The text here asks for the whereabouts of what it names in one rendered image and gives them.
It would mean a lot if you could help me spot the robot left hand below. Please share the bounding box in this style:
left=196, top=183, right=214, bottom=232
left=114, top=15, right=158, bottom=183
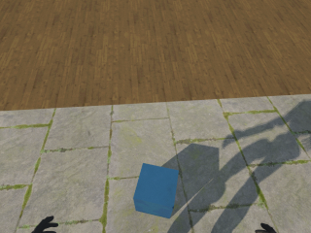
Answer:
left=31, top=216, right=58, bottom=233

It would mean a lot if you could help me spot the carton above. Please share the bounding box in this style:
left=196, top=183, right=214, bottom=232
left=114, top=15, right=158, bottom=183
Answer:
left=133, top=163, right=179, bottom=218

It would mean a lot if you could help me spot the robot right hand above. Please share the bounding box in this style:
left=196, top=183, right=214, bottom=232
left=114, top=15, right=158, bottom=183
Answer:
left=255, top=223, right=276, bottom=233

